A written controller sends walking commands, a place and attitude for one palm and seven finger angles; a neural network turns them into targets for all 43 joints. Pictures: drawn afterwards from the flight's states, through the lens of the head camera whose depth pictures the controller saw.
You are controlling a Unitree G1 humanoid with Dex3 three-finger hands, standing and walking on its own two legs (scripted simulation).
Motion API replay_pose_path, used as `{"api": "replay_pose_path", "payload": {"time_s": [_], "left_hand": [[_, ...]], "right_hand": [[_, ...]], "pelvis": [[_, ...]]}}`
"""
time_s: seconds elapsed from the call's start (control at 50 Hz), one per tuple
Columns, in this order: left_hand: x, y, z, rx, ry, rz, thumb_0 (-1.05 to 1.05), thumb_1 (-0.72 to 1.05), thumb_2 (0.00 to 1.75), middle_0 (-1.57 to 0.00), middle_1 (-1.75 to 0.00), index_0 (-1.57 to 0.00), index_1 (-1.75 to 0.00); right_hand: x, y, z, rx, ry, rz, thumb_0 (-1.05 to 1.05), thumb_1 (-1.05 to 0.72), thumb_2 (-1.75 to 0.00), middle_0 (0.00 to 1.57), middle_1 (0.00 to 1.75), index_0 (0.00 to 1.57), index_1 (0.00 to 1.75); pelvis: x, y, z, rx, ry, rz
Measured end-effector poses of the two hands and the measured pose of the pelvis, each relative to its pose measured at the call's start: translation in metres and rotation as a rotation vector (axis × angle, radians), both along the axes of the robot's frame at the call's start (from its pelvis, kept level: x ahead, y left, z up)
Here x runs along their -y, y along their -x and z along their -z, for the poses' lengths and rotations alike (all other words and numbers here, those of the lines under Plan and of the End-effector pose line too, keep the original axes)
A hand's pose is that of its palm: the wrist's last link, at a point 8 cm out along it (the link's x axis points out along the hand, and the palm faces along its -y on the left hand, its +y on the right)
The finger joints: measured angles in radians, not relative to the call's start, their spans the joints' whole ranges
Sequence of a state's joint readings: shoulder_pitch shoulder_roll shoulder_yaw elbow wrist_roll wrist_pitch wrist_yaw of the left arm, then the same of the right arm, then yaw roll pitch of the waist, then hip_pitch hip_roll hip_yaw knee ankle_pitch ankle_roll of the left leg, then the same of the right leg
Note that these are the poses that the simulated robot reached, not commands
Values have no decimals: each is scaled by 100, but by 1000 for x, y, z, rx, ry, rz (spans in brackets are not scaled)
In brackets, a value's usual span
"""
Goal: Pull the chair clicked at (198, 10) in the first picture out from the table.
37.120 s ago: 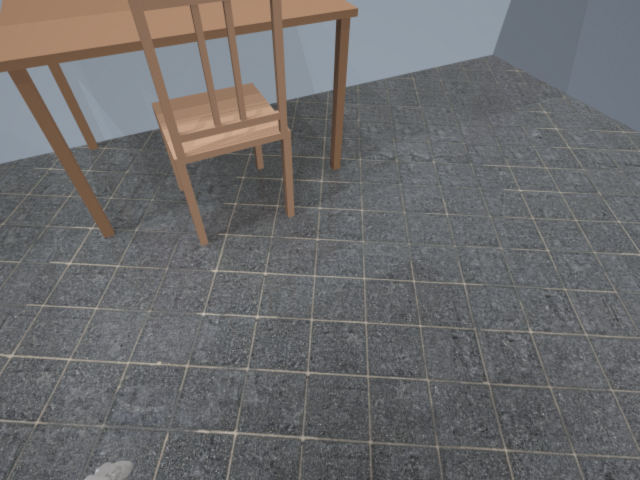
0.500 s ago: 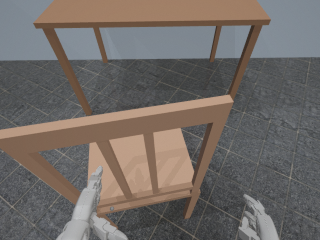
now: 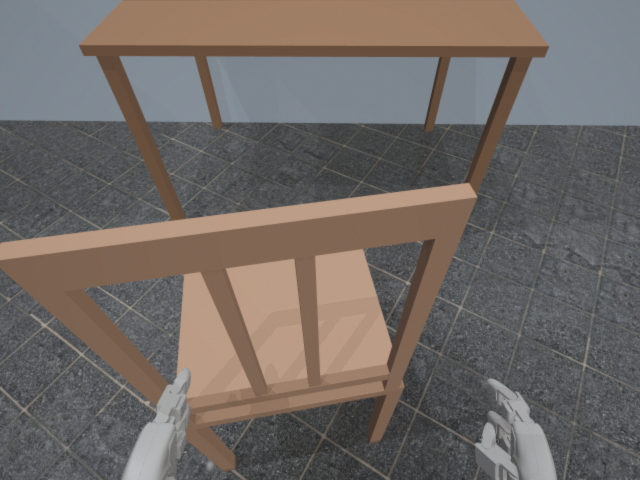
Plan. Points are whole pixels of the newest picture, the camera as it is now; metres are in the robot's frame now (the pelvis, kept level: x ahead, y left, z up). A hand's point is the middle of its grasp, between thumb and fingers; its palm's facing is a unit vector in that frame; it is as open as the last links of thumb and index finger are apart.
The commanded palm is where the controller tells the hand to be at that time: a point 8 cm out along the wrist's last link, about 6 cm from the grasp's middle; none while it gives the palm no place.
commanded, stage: draw the hand back to the body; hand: left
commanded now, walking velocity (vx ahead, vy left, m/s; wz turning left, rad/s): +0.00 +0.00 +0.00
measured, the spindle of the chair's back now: (242, 344) +0.30 +0.12 -0.01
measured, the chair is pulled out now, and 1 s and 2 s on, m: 0.59 0.59 0.58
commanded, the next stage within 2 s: step back with the hand held close in 1.54 s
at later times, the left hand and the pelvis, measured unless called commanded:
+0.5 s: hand (148, 416) +0.18 +0.17 +0.09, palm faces +0.05 -0.99 -0.13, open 17.3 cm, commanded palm +0.14 +0.24 +0.11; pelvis +0.00 +0.00 +0.00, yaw +0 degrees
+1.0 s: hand (106, 389) +0.19 +0.20 +0.13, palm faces +0.16 -0.89 -0.43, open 11.3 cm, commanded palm +0.16 +0.28 +0.20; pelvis +0.02 -0.01 +0.04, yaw -2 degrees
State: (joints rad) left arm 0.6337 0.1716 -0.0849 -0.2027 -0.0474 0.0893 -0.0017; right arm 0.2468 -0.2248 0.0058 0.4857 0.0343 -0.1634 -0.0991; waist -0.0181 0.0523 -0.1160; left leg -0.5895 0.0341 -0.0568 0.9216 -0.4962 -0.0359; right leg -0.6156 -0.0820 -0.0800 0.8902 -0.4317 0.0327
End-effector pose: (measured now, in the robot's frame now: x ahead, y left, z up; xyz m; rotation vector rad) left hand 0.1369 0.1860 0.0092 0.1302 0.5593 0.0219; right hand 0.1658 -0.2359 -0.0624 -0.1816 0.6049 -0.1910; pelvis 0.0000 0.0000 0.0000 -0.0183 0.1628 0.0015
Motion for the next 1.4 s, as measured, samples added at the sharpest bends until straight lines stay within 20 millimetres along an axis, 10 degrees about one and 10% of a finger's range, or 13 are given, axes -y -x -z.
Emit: {"api": "replay_pose_path", "payload": {"time_s": [0.24, 0.56, 1.02, 1.4], "left_hand": [[-20, -21, -56, 543, 57, -6, -1, -54, 21, 0, 0, 0, 0], [-38, -18, -95, 417, -117, 1, -1, -43, 26, -11, -6, -2, -2], [-58, -24, -149, 351, -346, -81, 0, 34, 63, -44, -31, -21, -20], [-66, -25, -153, 328, -387, -133, 2, 86, 88, -47, -41, -29, -31]], "right_hand": [[-10, 0, 25, -13, -33, -31, 1, -91, -90, 20, 30, 21, 30], [-13, -12, -6, 24, -34, 0, 1, -91, -90, 20, 30, 21, 30], [-18, -27, -26, -32, -55, -59, 1, -91, -90, 20, 30, 21, 30], [4, -21, -30, -3, -32, -54, 1, -91, -90, 20, 30, 21, 30]], "pelvis": [[0, 9, 17, -30, 10, 3], [-1, -5, -9, 75, 8, 6], [9, -18, -45, 222, 0, 27], [18, -14, -46, 240, -4, 34]]}}
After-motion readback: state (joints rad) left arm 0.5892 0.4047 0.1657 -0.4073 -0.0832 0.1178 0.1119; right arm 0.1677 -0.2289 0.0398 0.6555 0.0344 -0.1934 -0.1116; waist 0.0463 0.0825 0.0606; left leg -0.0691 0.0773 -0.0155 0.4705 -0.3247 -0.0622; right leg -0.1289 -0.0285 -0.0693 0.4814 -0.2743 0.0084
